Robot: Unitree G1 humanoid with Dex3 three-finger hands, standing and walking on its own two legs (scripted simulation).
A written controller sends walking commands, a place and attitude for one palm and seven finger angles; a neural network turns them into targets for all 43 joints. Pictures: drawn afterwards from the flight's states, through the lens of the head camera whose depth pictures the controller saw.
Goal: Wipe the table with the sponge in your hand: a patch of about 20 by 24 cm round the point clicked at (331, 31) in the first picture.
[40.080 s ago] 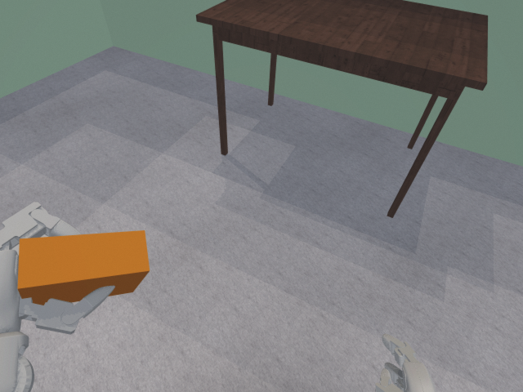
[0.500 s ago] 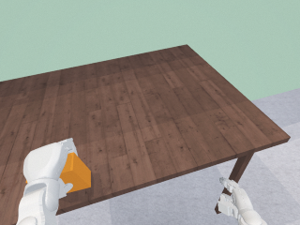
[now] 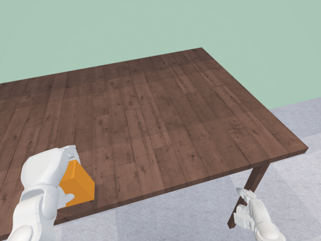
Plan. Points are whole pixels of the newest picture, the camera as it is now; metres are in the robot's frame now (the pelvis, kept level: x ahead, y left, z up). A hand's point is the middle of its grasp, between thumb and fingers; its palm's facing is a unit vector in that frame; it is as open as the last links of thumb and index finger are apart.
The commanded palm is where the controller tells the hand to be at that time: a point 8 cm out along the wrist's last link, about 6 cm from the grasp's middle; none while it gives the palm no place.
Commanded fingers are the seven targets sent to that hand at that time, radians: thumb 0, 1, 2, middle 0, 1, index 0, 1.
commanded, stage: lift the sponge slowly off the table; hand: left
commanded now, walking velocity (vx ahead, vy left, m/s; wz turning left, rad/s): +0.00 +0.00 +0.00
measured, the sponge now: (67, 189) +0.20 +0.28 +0.05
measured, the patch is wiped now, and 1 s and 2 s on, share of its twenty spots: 1.00 1.00 1.00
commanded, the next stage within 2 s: bring the sponge back beside the body in 1.56 s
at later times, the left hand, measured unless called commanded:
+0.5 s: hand (58, 167) +0.21 +0.27 +0.13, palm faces +0.12 -0.14 -0.98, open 8.9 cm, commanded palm +0.17 +0.26 +0.20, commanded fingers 0.00 0.10 1.30 -1.20 -1.60 -1.20 -1.60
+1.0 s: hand (52, 157) +0.21 +0.27 +0.16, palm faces +0.17 -0.12 -0.98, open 8.9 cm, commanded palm +0.17 +0.26 +0.23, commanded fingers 0.00 0.10 1.30 -1.20 -1.60 -1.20 -1.60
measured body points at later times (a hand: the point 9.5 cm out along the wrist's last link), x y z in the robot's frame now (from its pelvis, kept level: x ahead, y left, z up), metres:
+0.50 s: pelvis -0.01 -0.01 +0.00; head -0.03 -0.05 +0.45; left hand +0.20 +0.27 +0.18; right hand +0.25 -0.20 -0.07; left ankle -0.02 +0.11 -0.74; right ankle +0.00 -0.09 -0.74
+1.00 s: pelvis -0.02 -0.01 +0.00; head -0.04 -0.06 +0.45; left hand +0.20 +0.27 +0.21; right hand +0.25 -0.20 -0.07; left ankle -0.02 +0.11 -0.74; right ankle +0.00 -0.09 -0.74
